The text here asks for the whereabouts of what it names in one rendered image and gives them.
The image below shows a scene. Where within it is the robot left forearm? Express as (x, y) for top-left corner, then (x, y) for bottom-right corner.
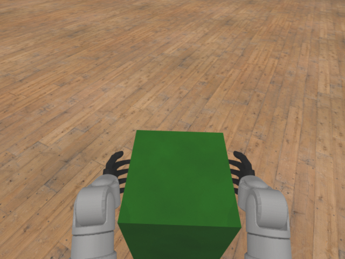
(69, 174), (121, 259)

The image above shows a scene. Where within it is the carton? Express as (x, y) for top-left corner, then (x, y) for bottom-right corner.
(118, 130), (242, 259)

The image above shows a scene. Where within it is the left robot hand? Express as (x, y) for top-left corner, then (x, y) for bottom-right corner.
(103, 151), (130, 194)

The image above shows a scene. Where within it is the robot right forearm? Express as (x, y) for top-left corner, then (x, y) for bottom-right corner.
(238, 175), (292, 259)

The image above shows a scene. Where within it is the right robot hand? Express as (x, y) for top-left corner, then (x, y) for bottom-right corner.
(228, 151), (255, 194)

